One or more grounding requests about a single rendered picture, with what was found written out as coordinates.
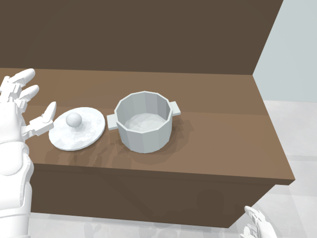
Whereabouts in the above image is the pot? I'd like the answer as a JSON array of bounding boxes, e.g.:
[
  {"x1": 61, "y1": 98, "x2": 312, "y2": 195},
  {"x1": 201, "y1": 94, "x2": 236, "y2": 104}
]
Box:
[{"x1": 107, "y1": 91, "x2": 181, "y2": 153}]

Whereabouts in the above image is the knob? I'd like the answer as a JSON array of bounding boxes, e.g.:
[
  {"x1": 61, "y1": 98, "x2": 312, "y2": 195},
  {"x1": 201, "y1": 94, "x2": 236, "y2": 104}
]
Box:
[{"x1": 66, "y1": 113, "x2": 82, "y2": 127}]

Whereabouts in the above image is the lid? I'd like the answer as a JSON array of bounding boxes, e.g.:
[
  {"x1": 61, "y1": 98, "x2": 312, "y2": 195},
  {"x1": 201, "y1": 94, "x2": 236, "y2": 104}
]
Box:
[{"x1": 49, "y1": 107, "x2": 106, "y2": 151}]

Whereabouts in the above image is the left robot forearm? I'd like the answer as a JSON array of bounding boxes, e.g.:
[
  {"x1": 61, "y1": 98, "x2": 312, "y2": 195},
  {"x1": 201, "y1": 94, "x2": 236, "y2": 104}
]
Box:
[{"x1": 0, "y1": 142, "x2": 34, "y2": 238}]

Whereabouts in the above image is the table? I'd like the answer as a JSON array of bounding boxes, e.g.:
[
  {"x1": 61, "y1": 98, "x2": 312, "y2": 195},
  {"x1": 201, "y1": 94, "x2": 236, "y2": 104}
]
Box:
[{"x1": 0, "y1": 0, "x2": 295, "y2": 228}]

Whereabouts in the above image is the robot left hand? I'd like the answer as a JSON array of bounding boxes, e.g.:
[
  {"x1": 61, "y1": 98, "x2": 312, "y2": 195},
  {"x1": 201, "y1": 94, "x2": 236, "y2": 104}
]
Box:
[{"x1": 0, "y1": 68, "x2": 56, "y2": 144}]

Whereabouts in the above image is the robot right hand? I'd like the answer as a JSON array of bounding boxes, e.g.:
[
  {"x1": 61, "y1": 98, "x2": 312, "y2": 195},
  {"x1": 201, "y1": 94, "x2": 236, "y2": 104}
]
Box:
[{"x1": 240, "y1": 206, "x2": 277, "y2": 238}]

